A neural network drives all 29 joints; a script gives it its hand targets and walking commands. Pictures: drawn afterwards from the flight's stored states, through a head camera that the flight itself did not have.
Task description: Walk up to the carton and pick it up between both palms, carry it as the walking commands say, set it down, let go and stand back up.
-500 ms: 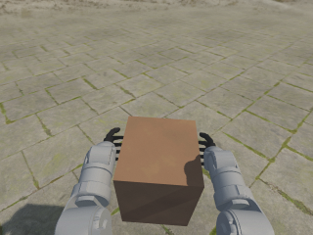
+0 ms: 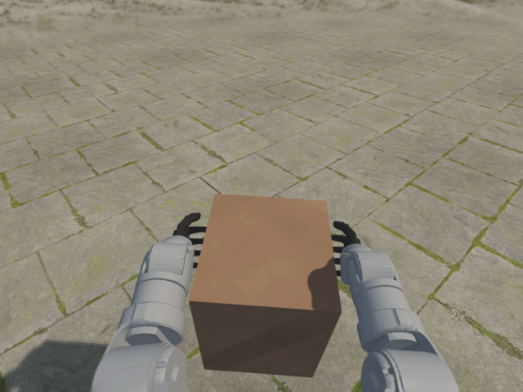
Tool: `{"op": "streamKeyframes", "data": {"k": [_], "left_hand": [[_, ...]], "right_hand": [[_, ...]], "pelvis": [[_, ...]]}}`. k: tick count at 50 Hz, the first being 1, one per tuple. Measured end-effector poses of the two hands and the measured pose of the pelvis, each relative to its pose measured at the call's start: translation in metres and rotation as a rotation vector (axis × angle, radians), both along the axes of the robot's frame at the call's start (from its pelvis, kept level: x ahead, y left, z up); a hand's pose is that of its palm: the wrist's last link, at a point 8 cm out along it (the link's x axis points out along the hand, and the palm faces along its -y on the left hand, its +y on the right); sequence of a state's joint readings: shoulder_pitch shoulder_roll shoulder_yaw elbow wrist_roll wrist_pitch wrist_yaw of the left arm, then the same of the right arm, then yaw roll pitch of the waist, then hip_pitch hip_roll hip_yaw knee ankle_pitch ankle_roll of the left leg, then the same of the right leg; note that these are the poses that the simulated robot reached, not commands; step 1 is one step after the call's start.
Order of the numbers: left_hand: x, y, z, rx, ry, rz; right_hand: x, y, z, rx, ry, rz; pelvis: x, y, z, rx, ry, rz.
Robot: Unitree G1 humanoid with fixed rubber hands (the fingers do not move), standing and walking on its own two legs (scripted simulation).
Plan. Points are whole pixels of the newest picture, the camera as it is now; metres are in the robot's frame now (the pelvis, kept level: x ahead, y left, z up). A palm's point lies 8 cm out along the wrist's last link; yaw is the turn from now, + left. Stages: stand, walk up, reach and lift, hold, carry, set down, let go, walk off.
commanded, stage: hold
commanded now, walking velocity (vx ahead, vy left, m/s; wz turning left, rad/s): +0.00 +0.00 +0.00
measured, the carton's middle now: (264, 286) +0.32 +0.00 +0.00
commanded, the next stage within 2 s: carry in 0.32 s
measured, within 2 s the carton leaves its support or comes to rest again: neither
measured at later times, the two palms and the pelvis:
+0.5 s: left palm (169, 251) +0.32 +0.16 +0.09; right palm (343, 256) +0.32 -0.13 +0.08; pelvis +0.00 +0.02 +0.00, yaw +0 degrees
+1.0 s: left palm (142, 244) +0.31 +0.19 +0.12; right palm (329, 249) +0.30 -0.10 +0.11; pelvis +0.02 +0.05 +0.00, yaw -1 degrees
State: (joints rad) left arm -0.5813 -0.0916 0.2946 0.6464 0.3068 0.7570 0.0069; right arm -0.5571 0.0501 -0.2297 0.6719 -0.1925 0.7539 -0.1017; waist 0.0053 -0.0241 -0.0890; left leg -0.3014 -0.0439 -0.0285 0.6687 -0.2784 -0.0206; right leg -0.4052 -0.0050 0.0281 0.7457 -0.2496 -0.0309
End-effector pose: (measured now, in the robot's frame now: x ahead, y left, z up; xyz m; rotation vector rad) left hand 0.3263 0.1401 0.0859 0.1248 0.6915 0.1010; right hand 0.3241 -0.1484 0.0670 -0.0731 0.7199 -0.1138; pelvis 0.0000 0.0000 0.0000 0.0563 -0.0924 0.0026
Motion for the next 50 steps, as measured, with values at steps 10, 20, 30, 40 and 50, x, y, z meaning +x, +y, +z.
{"op": "streamKeyframes", "data": {"k": [10,20,30,40,50], "left_hand": [[0.0,0.0,0.0,0.0,-0.001,0.0],[-0.001,0.004,-0.001,-0.002,0.009,-0.004],[0.0,0.026,0.017,-0.061,-0.001,0.012],[-0.001,0.033,0.046,-0.135,-0.064,0.043],[-0.019,0.049,0.034,-0.168,-0.004,0.107]], "right_hand": [[0.0,0.0,0.0,0.0,-0.001,0.0],[-0.001,0.004,0.003,-0.01,0.009,-0.005],[-0.001,0.025,0.03,0.0,-0.003,-0.044],[-0.005,0.032,0.064,0.036,-0.072,-0.096],[-0.02,0.047,0.045,0.118,-0.01,-0.131]], "pelvis": [[0.0,0.0,0.0,0.0,0.0,0.0],[-0.001,0.005,-0.001,-0.007,0.002,0.001],[0.0,0.031,0.0,-0.03,0.022,-0.018],[0.008,0.043,0.0,-0.041,0.035,-0.021],[0.016,0.05,-0.003,-0.05,0.048,-0.023]]}}
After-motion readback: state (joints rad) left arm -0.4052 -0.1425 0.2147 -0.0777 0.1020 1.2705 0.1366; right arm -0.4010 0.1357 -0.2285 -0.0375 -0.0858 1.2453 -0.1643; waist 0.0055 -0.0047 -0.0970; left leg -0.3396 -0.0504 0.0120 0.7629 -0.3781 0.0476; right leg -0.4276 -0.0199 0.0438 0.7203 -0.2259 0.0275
